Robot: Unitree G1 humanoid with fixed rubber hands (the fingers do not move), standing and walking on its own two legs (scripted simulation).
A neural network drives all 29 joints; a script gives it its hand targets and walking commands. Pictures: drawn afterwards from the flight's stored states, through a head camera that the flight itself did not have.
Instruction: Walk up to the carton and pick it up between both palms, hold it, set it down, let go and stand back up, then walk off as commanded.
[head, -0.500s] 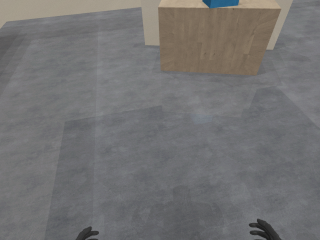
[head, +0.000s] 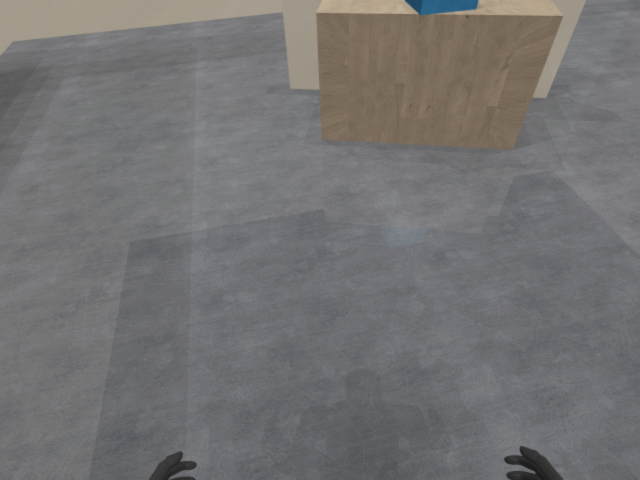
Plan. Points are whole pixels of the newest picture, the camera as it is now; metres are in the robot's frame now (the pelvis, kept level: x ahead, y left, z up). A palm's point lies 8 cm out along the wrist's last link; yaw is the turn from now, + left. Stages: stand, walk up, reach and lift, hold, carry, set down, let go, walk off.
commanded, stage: stand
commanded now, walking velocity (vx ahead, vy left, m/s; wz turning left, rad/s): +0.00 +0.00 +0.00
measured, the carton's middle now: out of the picture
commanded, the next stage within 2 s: none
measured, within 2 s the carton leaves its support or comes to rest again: neither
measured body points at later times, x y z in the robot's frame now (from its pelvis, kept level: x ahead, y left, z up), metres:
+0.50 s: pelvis -0.01 -0.01 +0.01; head -0.01 -0.01 +0.46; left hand +0.12 +0.25 -0.11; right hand +0.11 -0.26 -0.11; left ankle +0.00 +0.12 -0.72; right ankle +0.00 -0.12 -0.72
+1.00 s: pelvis -0.02 +0.00 +0.02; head -0.02 +0.00 +0.47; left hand +0.08 +0.26 -0.11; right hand +0.08 -0.27 -0.11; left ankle +0.00 +0.12 -0.72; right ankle +0.00 -0.12 -0.72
